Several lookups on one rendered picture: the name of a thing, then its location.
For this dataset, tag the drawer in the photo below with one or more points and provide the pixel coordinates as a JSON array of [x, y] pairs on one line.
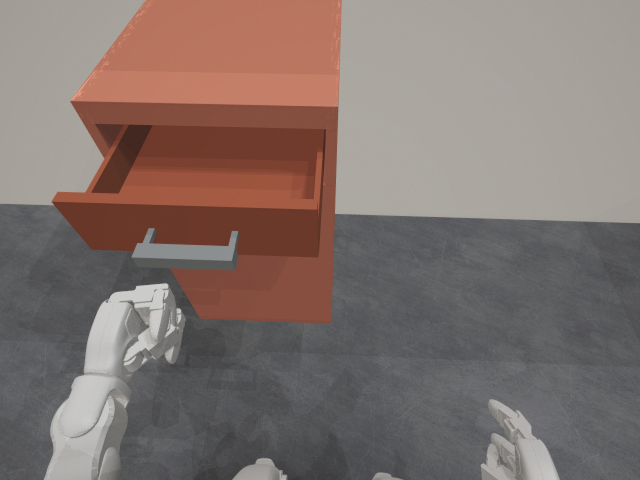
[[197, 184]]

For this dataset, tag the robot left shin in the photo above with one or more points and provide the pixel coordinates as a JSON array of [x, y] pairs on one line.
[[265, 461]]

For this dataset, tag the robot left hand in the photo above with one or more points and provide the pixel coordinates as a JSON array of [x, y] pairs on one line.
[[117, 325]]

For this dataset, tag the robot right hand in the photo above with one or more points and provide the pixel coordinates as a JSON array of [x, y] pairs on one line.
[[529, 459]]

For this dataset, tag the handle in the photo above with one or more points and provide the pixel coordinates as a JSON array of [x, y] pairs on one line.
[[180, 256]]

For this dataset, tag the cabinet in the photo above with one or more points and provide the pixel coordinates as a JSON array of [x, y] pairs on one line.
[[232, 63]]

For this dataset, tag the left robot forearm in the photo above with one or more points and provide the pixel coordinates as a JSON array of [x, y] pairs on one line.
[[87, 429]]

